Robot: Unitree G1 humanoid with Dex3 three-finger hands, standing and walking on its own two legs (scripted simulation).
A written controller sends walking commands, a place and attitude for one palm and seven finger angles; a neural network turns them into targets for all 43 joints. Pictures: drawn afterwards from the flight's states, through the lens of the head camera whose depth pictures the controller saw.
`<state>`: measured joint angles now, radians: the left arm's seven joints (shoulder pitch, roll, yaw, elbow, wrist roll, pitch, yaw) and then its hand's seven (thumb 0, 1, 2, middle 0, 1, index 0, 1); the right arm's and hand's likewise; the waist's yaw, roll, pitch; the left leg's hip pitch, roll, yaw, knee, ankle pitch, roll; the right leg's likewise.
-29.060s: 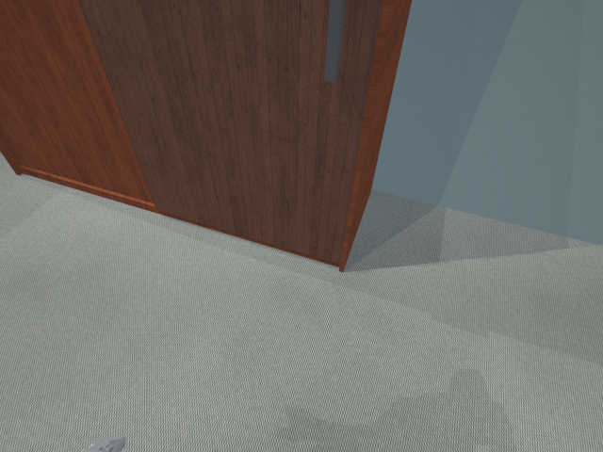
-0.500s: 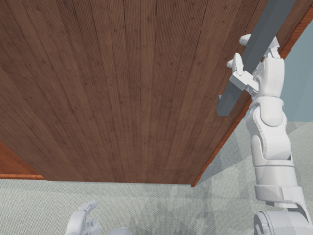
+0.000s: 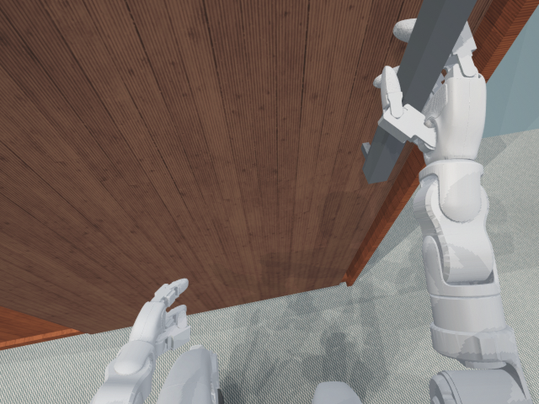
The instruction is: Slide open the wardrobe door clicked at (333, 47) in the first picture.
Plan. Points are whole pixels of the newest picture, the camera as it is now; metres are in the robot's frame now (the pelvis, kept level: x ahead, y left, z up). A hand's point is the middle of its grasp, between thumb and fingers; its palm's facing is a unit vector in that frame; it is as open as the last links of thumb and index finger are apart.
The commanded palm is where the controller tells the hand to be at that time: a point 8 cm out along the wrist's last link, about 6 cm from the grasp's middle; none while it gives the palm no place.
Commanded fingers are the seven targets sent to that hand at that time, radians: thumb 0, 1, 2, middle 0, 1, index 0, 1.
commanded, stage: step sideways, sliding the door along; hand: right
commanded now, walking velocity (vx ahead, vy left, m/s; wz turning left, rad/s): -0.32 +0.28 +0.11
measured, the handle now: (402, 79) +0.41 -0.19 +0.21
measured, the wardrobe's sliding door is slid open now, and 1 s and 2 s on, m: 0.04 0.35 0.56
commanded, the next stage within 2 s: stop walking and hold the door there in 2.00 s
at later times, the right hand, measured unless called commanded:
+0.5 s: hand (280, 124) +0.37 -0.05 +0.21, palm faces +0.26 +0.96 -0.05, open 6.9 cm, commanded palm +0.34 -0.03 +0.19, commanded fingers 0.00 -0.90 -0.90 0.45 1.40 0.45 1.40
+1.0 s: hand (93, 163) +0.35 +0.14 +0.21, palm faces +0.10 +0.99 -0.06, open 7.5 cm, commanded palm +0.32 +0.12 +0.20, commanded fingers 0.00 -0.90 -0.90 0.45 1.40 0.45 1.40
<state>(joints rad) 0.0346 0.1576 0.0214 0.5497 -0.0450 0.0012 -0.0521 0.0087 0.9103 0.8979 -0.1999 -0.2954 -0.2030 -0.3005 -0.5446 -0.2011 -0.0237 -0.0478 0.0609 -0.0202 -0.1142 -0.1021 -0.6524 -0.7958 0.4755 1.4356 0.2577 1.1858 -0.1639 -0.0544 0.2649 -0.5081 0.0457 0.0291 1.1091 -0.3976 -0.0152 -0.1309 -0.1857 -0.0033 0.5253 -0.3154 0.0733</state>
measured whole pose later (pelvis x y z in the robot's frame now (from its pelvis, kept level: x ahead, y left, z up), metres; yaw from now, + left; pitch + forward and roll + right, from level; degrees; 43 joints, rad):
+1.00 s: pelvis -0.02 +0.25 -0.01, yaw +2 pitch -5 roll +2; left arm 0.03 0.19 0.06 0.60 -0.02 0.01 -0.04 0.01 0.91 0.90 -0.20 -0.30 -0.20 -0.30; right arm -0.39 -0.16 -0.01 -0.19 0.02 -0.04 -0.16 -0.09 -0.64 -0.72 0.33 1.50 0.16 1.09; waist -0.05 -0.03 0.25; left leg -0.42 0.01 0.04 1.06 -0.46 -0.01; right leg -0.23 -0.15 -0.08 0.61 -0.28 0.04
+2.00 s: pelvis -0.08 +0.57 -0.02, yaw +1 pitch -5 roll +2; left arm 0.14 0.23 0.04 0.71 -0.06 0.01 0.02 0.01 0.91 0.90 -0.20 -0.30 -0.20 -0.30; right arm -0.70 -0.34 -0.16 0.25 0.07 0.01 -0.18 -0.06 -0.63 -0.81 0.46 1.40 0.18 1.22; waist -0.10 -0.01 0.22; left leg -0.32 0.05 0.07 0.94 -0.39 0.01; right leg -0.25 -0.09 -0.10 0.63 -0.28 -0.02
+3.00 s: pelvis -0.01 +0.75 -0.01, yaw +8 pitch -4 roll +2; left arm 0.23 0.27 -0.01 0.71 -0.07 -0.10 0.05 0.01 0.90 0.90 -0.21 -0.30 -0.21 -0.30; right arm -0.37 -0.68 -0.74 0.56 0.04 -0.13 -0.13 -0.14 -0.57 -0.72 0.45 1.40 0.17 1.32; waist 0.00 -0.02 0.08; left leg -0.22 -0.06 0.06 0.51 -0.24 0.06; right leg -0.30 0.02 0.08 0.82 -0.44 0.00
